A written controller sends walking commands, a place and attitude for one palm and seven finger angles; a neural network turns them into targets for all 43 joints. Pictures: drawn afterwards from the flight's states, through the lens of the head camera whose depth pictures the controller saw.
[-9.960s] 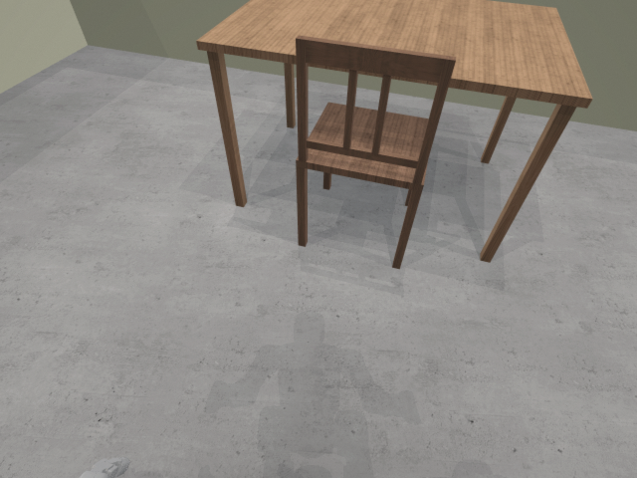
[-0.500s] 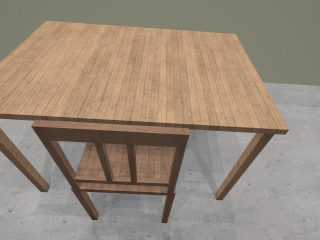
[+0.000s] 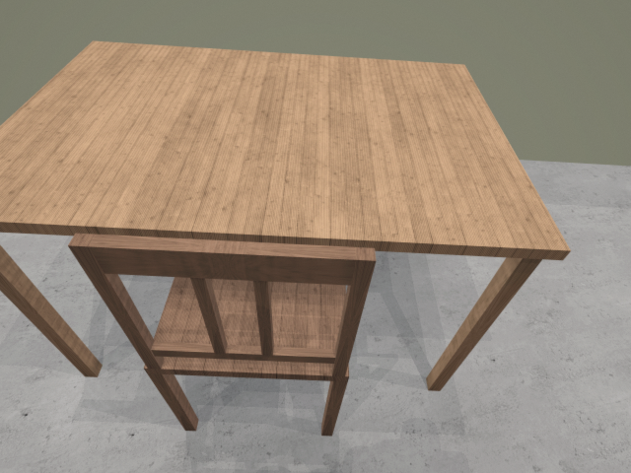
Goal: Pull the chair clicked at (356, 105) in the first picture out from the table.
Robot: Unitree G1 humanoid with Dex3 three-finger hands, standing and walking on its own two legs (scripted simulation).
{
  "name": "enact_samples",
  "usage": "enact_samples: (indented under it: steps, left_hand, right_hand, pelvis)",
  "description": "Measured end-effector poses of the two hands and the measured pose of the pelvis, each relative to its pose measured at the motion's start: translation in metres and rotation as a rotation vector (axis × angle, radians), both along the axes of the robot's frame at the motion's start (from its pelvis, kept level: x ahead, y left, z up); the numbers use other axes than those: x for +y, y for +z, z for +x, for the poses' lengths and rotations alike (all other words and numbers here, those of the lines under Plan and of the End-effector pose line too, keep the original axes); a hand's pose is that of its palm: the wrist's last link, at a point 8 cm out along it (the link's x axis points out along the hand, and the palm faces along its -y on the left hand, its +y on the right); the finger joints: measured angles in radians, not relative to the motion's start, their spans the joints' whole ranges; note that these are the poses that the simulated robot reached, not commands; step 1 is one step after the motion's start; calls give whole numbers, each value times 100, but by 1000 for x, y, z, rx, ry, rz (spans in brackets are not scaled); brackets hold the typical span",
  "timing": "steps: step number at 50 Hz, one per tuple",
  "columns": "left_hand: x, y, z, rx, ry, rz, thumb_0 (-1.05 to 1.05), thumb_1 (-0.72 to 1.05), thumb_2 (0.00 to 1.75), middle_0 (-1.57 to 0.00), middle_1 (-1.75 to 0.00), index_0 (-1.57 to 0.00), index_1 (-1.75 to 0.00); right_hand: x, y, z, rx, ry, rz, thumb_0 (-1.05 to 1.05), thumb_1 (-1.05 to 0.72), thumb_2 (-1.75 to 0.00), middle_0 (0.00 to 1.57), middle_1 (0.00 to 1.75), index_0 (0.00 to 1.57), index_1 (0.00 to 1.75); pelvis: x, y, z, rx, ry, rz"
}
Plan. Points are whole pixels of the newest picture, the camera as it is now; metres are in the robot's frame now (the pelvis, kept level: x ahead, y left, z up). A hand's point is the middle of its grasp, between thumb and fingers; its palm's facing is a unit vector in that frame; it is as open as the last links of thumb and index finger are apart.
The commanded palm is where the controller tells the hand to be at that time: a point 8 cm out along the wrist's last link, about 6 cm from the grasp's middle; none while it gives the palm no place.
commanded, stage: look again from close up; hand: left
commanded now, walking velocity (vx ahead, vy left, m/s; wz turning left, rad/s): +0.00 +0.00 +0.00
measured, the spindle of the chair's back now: (211, 315) +0.39 +0.20 -0.12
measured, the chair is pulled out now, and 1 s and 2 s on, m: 0.00 0.00 0.00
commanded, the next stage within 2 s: none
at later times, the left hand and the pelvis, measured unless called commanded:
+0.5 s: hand out of the picture -0.03 +0.15 -0.18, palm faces +0.01 -0.99 -0.15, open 7.3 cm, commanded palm none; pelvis +0.00 +0.00 +0.00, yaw +0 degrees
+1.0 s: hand out of the picture -0.02 +0.14 -0.18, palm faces +0.01 -0.99 -0.14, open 7.3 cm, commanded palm none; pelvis +0.00 -0.01 +0.00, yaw +0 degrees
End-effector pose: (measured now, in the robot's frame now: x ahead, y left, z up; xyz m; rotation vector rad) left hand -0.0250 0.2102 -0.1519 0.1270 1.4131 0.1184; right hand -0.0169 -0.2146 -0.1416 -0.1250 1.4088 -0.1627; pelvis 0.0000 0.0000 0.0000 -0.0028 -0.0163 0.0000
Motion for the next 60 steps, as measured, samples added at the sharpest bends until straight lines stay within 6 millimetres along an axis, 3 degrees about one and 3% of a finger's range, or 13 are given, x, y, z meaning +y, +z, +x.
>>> enact_samples:
  steps: [60]
  left_hand:
    - [-19, -1, -4, 11, 8, -20, 0, 91, 90, -20, -30, -20, -30]
  right_hand:
    - [3, -3, -11, 25, -22, 20, 0, -91, -89, 20, 30, 20, 30]
  pelvis:
    - [-9, 0, 2, 5, -6, -1]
